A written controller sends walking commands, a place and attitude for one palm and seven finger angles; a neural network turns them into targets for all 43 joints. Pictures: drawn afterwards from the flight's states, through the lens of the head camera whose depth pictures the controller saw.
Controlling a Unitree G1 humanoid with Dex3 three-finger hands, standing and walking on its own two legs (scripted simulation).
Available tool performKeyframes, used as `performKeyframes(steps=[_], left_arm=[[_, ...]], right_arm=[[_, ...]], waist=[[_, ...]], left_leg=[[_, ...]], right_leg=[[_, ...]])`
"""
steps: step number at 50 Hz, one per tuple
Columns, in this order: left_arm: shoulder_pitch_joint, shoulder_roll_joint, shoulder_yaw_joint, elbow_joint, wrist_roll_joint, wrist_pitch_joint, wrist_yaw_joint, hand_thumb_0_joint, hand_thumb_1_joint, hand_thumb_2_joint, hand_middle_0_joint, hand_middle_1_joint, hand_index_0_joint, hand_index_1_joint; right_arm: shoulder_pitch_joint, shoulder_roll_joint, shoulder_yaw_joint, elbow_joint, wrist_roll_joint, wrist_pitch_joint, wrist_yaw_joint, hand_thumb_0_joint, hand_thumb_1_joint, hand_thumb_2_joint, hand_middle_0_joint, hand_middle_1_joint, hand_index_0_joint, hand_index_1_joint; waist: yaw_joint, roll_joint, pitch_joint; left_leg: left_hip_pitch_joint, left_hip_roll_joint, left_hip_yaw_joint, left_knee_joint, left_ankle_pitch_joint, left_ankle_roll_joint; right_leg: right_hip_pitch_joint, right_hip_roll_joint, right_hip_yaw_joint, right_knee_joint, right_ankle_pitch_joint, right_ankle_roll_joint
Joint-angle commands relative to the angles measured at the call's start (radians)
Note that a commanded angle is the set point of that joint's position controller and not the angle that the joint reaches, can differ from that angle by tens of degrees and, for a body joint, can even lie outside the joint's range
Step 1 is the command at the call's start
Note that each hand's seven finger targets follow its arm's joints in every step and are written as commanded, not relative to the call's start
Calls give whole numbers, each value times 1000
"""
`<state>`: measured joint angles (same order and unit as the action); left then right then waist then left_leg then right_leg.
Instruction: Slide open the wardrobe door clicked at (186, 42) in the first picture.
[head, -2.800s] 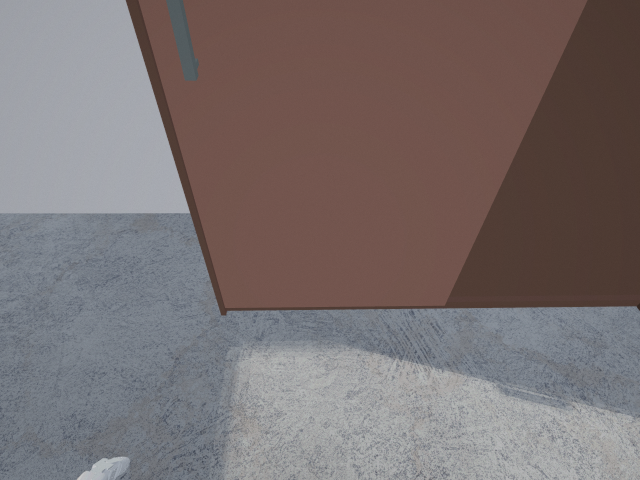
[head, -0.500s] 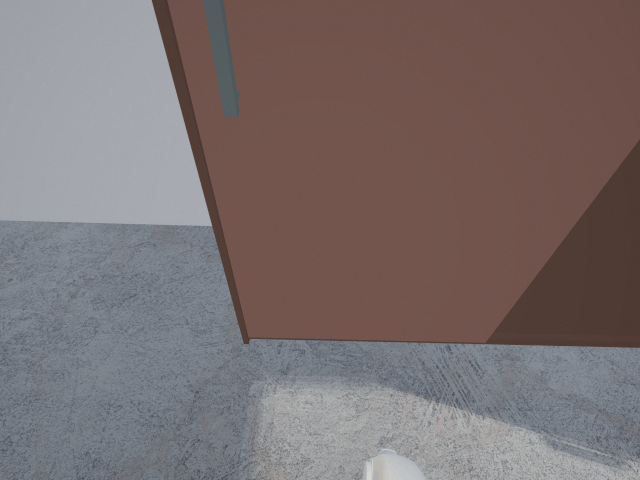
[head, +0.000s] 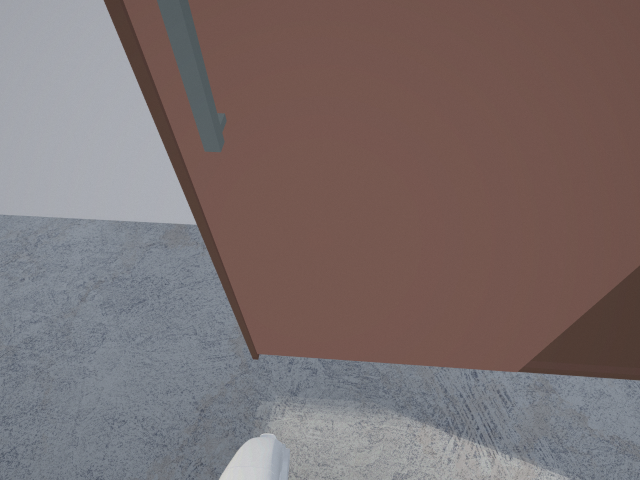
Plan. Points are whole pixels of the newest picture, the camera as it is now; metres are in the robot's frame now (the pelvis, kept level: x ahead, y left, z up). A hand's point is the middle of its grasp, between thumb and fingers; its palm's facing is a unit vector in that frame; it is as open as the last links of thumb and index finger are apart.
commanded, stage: come to a stop and stand still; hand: left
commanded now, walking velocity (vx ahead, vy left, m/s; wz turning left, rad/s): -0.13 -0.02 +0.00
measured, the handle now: (197, 59) +0.50 +0.17 +0.25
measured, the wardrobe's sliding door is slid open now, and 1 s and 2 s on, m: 0.00 0.00 0.00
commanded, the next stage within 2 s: none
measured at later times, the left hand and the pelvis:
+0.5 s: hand out of the picture -0.02 +0.25 -0.17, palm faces +0.00 -0.99 -0.17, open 7.4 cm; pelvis -0.04 +0.06 +0.01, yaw -2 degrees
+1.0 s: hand out of the picture -0.09 +0.13 -0.14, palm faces +0.09 -0.98 -0.20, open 7.4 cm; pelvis -0.05 -0.01 +0.02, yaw +0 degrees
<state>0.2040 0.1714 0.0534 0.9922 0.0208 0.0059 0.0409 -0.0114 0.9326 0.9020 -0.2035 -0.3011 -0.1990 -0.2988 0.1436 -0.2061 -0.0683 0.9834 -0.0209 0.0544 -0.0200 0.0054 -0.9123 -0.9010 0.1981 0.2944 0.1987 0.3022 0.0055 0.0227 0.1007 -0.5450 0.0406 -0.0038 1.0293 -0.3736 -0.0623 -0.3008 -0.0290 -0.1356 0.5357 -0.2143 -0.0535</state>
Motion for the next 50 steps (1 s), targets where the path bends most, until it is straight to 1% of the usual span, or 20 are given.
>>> performKeyframes(steps=[1,4,6,7,8,9,10,11,14,18,26,30,32,33,35,36,38,41,45,50], left_arm=[[37,180,43,-69,11,-6,11,0,900,900,-200,-300,-200,-300],[40,188,46,-77,16,4,6,0,900,900,-200,-300,-200,-300],[27,184,46,-73,9,10,5,0,900,900,-200,-300,-200,-300],[51,148,37,-75,2,17,2,0,900,900,-200,-300,-200,-300],[112,81,23,-81,-9,24,0,0,900,900,-200,-300,-200,-300],[103,89,19,-82,-5,34,6,0,900,900,-200,-300,-200,-300],[103,100,23,-84,0,39,4,0,900,900,-200,-300,-200,-300],[108,101,32,-62,8,46,2,0,900,900,-200,-300,-200,-300],[145,131,51,-21,8,47,-22,0,900,900,-200,-300,-200,-300],[143,119,52,-17,10,55,-36,0,900,900,-200,-300,-200,-300],[93,84,25,-20,7,58,-51,0,900,900,-200,-300,-200,-300],[177,47,6,20,-6,40,-45,0,900,900,-200,-300,-200,-300],[278,40,4,70,-11,28,-40,0,900,900,-200,-300,-200,-300],[317,72,9,88,-4,20,-31,0,900,900,-200,-300,-200,-300],[243,191,18,52,6,10,-12,0,900,900,-200,-300,-200,-300],[168,191,15,17,3,9,-8,0,900,900,-200,-300,-200,-300],[112,146,12,21,-6,-22,-6,0,900,900,-200,-300,-200,-300],[156,88,-7,42,-8,-42,-10,0,900,900,-200,-300,-200,-300],[272,67,-7,76,-8,-49,-2,0,900,900,-200,-300,-200,-300],[320,42,-14,105,2,-50,5,0,900,900,-200,-300,-200,-300]], right_arm=[[108,-21,-9,-26,4,3,5,0,-900,-900,200,300,200,300],[84,-24,-7,-39,11,-17,4,0,-900,-900,200,300,200,300],[146,-27,-6,-19,12,-32,2,0,-900,-900,200,300,200,300],[176,-61,-10,-10,10,-44,1,0,-900,-900,200,300,200,300],[161,-156,-22,-31,1,-56,-2,0,-900,-900,200,300,200,300],[126,-194,-25,-55,-2,-47,-11,0,-900,-900,200,300,200,300],[87,-172,-16,-70,-5,-49,-19,0,-900,-900,200,300,200,300],[66,-147,-8,-61,-8,-59,-34,0,-900,-900,200,300,200,300],[44,-123,2,-61,-7,-58,-41,0,-900,-900,200,300,200,300],[118,-118,-8,-33,-2,-65,-44,0,-900,-900,200,300,200,300],[209,-143,-23,20,-14,-56,-30,0,-900,-900,200,300,200,300],[180,-151,-27,43,-19,-46,-16,0,-900,-900,200,300,200,300],[176,-130,-23,61,-12,-37,-11,0,-900,-900,200,300,200,300],[186,-83,-16,67,-4,-34,-7,0,-900,-900,200,300,200,300],[160,16,10,34,5,-29,2,0,-900,-900,200,300,200,300],[157,-23,2,26,-6,-22,7,0,-900,-900,200,300,200,300],[201,-31,-4,69,-12,-13,16,0,-900,-900,200,300,200,300],[288,-13,-1,98,-11,-27,28,0,-900,-900,200,300,200,300],[223,-27,-2,69,-9,-29,23,0,-900,-900,200,300,200,300],[138,3,10,45,2,-29,12,0,-900,-900,200,300,200,300]], waist=[[-2,-193,-134],[5,-226,-156],[-31,-180,-188],[-40,-59,-217],[-21,247,-202],[-30,255,-163],[-9,147,-117],[0,201,-115],[5,132,-112],[-24,97,-156],[-59,178,-100],[-22,235,-91],[23,171,-104],[35,78,-95],[33,-258,48],[12,-174,69],[-13,-235,133],[-27,-145,106],[24,-172,35],[35,-194,-11]], left_leg=[[111,-4,7,-63,-20,-6],[195,-13,21,-230,-21,11],[344,-12,39,-473,158,18],[454,46,5,-596,300,24],[480,291,-274,-682,591,90],[353,385,-350,-713,709,179],[275,387,-288,-722,664,211],[283,326,-265,-738,639,171],[353,260,-182,-747,420,155],[432,258,-179,-791,220,150],[387,237,-211,-885,-87,158],[293,186,-162,-904,-152,135],[206,120,-77,-862,-200,80],[132,69,-28,-776,-200,47],[-46,-23,65,-391,-117,23],[13,2,16,-303,-66,33],[25,10,-4,-191,62,38],[-20,10,37,-117,163,21],[-90,16,39,-89,157,-1],[-26,22,52,-186,73,0]], right_leg=[[63,-285,173,-112,669,-133],[69,-268,201,-84,555,-124],[44,-229,173,-5,413,-66],[-12,-168,136,83,214,-16],[-172,-24,58,225,-236,64],[-151,27,135,403,-413,78],[-129,0,192,488,-366,74],[-159,17,220,543,-313,82],[-228,26,234,658,-160,99],[-248,16,237,644,-97,116],[-114,-1,126,284,-224,98],[80,40,39,15,-253,66],[270,57,-1,-193,-109,58],[348,8,43,-268,-97,48],[149,-341,467,-512,-551,-46],[-7,-377,471,-536,-575,-60],[-71,-300,421,-535,-471,-30],[81,-224,232,-428,-129,-5],[254,-251,217,-344,176,-19],[295,-258,225,-255,469,-67]])
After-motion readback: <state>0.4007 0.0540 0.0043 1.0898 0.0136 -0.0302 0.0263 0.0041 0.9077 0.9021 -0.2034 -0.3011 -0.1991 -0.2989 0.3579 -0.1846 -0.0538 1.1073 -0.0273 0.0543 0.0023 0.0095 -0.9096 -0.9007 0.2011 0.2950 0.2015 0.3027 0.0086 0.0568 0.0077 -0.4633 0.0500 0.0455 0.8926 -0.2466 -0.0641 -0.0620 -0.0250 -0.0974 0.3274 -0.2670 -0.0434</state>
